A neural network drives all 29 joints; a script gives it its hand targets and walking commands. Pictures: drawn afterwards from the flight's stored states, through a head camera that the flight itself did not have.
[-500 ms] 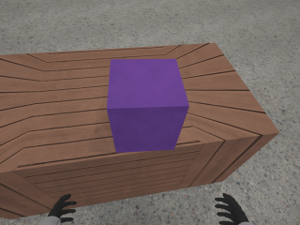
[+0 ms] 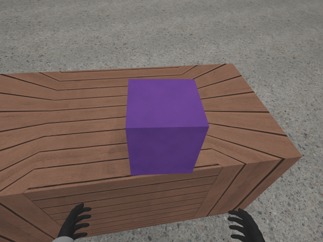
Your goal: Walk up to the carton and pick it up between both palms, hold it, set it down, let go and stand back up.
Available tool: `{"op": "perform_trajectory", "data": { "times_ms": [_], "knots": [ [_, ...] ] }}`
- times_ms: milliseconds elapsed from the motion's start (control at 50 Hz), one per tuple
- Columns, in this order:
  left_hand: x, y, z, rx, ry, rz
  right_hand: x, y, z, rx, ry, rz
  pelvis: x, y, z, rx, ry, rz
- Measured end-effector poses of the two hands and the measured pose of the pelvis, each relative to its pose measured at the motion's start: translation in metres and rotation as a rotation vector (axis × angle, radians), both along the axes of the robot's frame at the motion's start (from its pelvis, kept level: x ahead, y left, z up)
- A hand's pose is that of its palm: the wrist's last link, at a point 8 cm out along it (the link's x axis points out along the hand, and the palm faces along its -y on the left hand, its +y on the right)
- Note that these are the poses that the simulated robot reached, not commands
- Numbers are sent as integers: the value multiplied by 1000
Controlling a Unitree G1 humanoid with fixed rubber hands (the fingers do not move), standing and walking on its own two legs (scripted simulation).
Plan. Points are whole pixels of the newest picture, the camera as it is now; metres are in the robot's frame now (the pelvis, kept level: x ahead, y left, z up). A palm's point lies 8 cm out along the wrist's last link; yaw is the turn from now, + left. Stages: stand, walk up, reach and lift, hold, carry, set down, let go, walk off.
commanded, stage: reach and lift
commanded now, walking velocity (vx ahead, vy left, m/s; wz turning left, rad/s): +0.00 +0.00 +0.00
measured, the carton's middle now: (161, 128) +0.46 +0.02 -0.02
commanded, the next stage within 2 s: none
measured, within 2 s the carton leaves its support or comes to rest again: neither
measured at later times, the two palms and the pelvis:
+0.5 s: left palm (74, 210) +0.21 +0.23 -0.05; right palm (249, 215) +0.21 -0.21 -0.05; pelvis +0.02 +0.00 +0.00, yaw +0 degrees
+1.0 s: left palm (78, 183) +0.26 +0.23 -0.02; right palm (242, 188) +0.28 -0.20 -0.03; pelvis +0.01 -0.01 -0.01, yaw +0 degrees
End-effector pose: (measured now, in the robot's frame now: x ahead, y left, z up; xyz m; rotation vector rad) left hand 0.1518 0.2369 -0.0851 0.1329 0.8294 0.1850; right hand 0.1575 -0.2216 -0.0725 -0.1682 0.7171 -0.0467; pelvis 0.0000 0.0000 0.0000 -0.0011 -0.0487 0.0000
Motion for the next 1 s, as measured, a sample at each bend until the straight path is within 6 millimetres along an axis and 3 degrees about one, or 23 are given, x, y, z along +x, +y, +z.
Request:
{"op": "perform_trajectory", "data": {
  "times_ms": [160,500,1000],
  "knots": [
    [23,-1,13,0,-103,-10,21,12,5,33,-72,3,6,4,0,-2,10,-5],
    [53,-7,30,-16,-293,-9,57,8,23,66,-226,-3,21,-2,0,-1,17,-6],
    [110,-8,63,-47,-587,-7,118,19,47,134,-474,9,13,-7,-10,-1,73,3]
  ]
}}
